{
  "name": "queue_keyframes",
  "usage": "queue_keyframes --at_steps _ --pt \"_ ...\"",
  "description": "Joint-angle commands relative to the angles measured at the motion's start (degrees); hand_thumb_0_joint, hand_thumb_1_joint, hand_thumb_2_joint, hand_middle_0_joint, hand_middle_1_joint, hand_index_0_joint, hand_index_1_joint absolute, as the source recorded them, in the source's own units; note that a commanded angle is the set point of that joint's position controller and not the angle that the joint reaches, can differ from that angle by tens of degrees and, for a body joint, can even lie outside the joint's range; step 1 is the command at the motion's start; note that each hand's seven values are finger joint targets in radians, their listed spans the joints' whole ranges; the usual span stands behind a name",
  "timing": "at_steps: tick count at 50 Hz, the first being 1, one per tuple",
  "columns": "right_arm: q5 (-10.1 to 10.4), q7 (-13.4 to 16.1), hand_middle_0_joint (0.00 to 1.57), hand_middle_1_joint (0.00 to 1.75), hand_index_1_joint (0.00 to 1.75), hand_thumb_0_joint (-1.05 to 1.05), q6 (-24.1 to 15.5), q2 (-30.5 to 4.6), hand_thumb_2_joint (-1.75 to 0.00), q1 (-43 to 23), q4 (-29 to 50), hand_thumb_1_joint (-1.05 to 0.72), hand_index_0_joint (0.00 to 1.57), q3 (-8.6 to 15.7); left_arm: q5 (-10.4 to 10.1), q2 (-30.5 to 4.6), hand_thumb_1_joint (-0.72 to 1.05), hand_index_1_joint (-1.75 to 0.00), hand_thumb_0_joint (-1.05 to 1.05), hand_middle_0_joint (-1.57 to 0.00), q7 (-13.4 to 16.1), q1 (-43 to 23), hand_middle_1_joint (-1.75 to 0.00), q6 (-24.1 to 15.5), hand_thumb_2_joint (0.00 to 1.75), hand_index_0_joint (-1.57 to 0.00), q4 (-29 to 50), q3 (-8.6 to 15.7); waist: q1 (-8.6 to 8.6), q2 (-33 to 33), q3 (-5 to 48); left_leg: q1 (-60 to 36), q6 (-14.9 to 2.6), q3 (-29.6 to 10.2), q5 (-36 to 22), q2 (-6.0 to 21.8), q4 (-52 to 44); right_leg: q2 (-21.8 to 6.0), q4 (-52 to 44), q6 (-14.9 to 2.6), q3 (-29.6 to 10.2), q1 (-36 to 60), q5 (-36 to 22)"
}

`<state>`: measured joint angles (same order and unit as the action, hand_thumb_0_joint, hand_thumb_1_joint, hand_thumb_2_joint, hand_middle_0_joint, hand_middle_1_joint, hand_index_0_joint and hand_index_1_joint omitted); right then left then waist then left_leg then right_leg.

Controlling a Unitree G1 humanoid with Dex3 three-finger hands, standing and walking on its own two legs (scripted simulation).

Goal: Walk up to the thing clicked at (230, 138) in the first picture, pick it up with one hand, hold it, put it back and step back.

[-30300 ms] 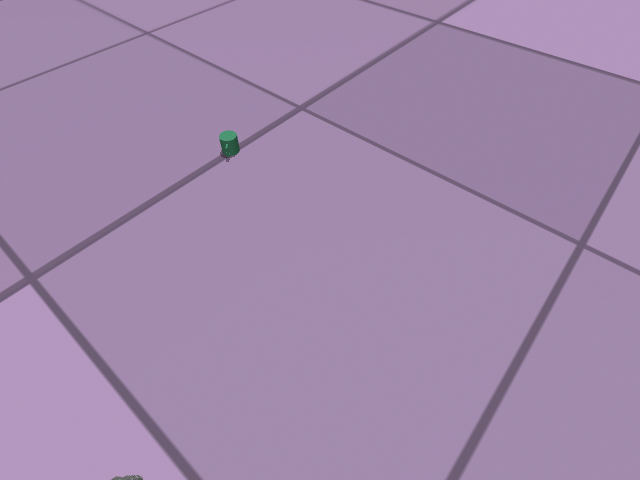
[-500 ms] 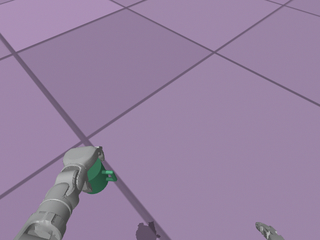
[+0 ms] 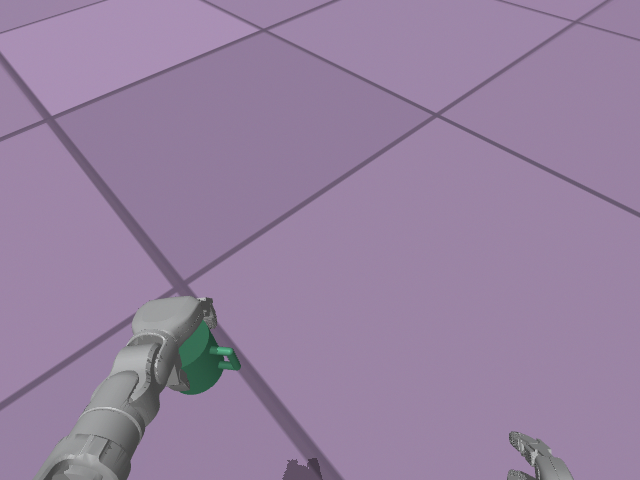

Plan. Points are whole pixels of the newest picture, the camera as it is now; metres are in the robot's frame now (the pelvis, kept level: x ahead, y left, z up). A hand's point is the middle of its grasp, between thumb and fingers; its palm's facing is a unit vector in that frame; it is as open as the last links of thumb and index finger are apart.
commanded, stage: hold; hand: left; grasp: from above
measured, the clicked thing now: (199, 355) +0.30 +0.21 -0.10
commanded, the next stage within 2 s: crouch in 1.02 s
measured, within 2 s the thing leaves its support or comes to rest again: neither
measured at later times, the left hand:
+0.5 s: hand (175, 353) +0.28 +0.22 -0.04, palm faces -0.46 -0.06 -0.89, open 10.8 cm
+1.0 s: hand (176, 349) +0.29 +0.22 -0.04, palm faces -0.46 -0.07 -0.88, open 10.8 cm
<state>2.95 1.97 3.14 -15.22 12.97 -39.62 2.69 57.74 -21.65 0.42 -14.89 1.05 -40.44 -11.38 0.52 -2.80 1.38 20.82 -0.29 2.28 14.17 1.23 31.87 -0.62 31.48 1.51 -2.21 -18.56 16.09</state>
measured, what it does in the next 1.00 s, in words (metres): stands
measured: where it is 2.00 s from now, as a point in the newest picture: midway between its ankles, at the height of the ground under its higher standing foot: outside the picture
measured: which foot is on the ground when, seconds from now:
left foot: down 0.00-1.00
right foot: down 0.00-1.00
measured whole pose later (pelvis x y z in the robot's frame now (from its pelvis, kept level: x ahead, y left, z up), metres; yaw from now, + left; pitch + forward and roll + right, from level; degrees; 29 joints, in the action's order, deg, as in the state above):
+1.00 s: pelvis +0.00 +0.00 +0.01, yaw +0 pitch +1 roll +0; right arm 3.9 3.0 4.3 -14.7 11.0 -39.1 2.0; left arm 57.2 -21.9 -2.0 -13.5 1.4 -36.0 -12.1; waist -0.6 -3.1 0.1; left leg 16.2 -0.3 2.4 11.9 0.9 26.9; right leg -0.9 27.2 1.5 -2.3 -14.3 14.1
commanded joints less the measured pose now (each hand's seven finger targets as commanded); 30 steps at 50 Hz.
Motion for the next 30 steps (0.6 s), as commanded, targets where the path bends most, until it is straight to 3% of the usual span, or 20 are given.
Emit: queue_keyframes --at_steps 1,4,5,10,13,19,21,23,25,26,30 --pt "0.06 0.66 0.2 0.3 0.3 0.0 -2.54 -7.82 -0.9 -3.51 7.48 -0.9 0.2 2.3 -0.13 -13.22 0.6 -0.88 0.0 -0.93 2.86 -20.58 -0.9 -0.16 0.96 -0.96 13.21 6.54 0.22 0.89 14.9 -11.11 -0.42 -0.71 -9.38 -1.59 -4.18 2.62 -5.21 -1.87 1.29 1.87 -9.15" --pt "0.2 0.72 0.2 0.3 0.3 0.0 -2.42 -7.83 -0.9 -3.77 7.68 -0.9 0.2 2.28 0.06 -13.41 0.59 -0.89 0.0 -0.92 2.67 -21.83 -0.91 -0.19 0.98 -0.95 15.34 6.21 0.09 0.14 16.32 -12.54 -0.36 -0.58 -11.27 -1.49 -4.39 2.64 -5.01 -2.02 1.37 2.21 -10.76" --pt "0.17 0.77 0.2 0.3 0.3 0.0 -2.39 -8.04 -0.9 -3.89 7.42 -0.9 0.2 2.4 -0.04 -14.22 0.59 -0.9 0.0 -0.92 2.58 -21.28 -0.93 -0.17 0.97 -0.95 14.12 6.98 -0.05 0.13 15.84 -12.62 -0.26 -0.63 -11.07 -1.43 -4.46 2.67 -5.26 -1.93 1.51 2.32 -10.34" --pt "0.28 0.89 0.2 0.3 0.3 0.0 -2.51 -7.58 -0.9 -4.85 7.89 -0.9 0.2 2.08 -0.36 -12.33 0.59 -0.89 0.0 -0.92 1.98 -20.36 -0.91 -0.01 0.96 -0.95 14.6 5.69 -0.17 0.93 14.18 -12.48 -0.37 -0.51 -9.31 -1.51 -5.41 2.61 -6.31 -1.96 1.39 2.06 -8.79" --pt "0.36 0.97 0.2 0.3 0.3 0.0 -2.6 -7.56 -0.9 -5.56 8.13 -0.9 0.2 1.93 -0.62 -13.5 0.59 -0.9 0.0 -0.92 1.57 -19.2 -0.93 0.11 0.98 -0.95 14.97 6.72 -0.74 0.86 13.94 -12.31 -0.44 -0.34 -8.68 -1.67 -5.86 2.44 -6.86 -1.9 1.26 3.08 -8.16" --pt "0.44 1.12 0.2 0.3 0.3 0.0 -2.56 -7.44 -0.9 -6.14 8.36 -0.9 0.2 1.66 -0.81 -13.25 0.58 -0.89 0.0 -0.91 0.39 -20.17 -0.92 0.06 0.94 -0.94 16.86 5.85 -0.44 0.37 13.99 -13.76 -0.3 -0.7 -9.25 -1.28 -6.69 2.65 -7.03 -2.04 1.53 3.08 -8.44" --pt "0.59 1.27 0.2 0.3 0.3 0.0 -2.49 -7.24 -0.9 -6.33 8.72 -0.9 0.2 1.59 -0.89 -13.27 0.58 -0.88 0.0 -0.91 0.15 -17.82 -0.91 0.1 0.95 -0.94 16.76 6.54 -0.91 1.59 13.91 -13.44 -0.56 -0.45 -9.74 -1.57 -6.59 2.48 -7.31 -1.86 1.34 3.92 -9.01" --pt "0.58 1.36 0.2 0.3 0.3 0.0 -2.35 -7.23 -0.9 -6.56 8.64 -0.9 0.2 1.46 -0.98 -14.26 0.58 -0.89 0.0 -0.92 -0.03 -20.72 -0.91 -0.02 0.96 -0.94 18.09 6.85 -0.61 0.96 13.96 -13.58 -0.62 -0.39 -9.99 -1.6 -6.72 2.46 -7.48 -1.81 1.25 3.93 -9.34" --pt "0.53 1.36 0.2 0.3 0.3 0.0 -2.4 -7.05 -0.9 -6.55 8.64 -0.91 0.2 1.29 -1.18 -12.86 0.57 -0.88 0.0 -0.92 -0.16 -19.35 -0.9 0.01 0.96 -0.94 16.64 6.02 -0.49 1.89 12.23 -13.12 -0.64 -0.55 -8.34 -1.46 -7.19 2.44 -7.89 -1.84 1.36 3.64 -7.73" --pt "0.65 1.38 0.2 0.3 0.3 0.0 -2.4 -7.02 -0.9 -6.83 8.82 -0.91 0.2 1.34 -1.11 -13.74 0.57 -0.89 0.0 -0.91 -0.07 -18.66 -0.92 -0.18 0.95 -0.93 16.56 7.05 -1.05 1.34 12.18 -12.75 -0.59 -0.41 -8.24 -1.7 -7.28 2.36 -7.94 -1.87 1.32 3.49 -7.47" --pt "0.67 1.37 0.2 0.3 0.3 0.0 -2.3 -6.85 -0.9 -7.0 9.07 -0.9 0.2 1.34 -0.59 -13.15 0.57 -0.89 0.0 -0.91 -0.28 -18.63 -0.91 -0.27 0.96 -0.93 17.75 6.25 -0.87 1.53 14.01 -14.04 -0.7 -0.41 -9.99 -1.78 -7.05 2.28 -7.82 -1.85 1.3 4.51 -9.21"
